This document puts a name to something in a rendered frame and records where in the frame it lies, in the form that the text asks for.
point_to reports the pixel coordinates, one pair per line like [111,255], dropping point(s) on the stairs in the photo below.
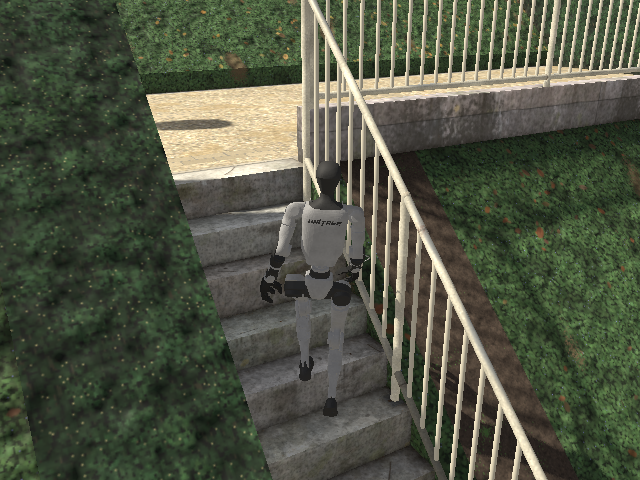
[235,224]

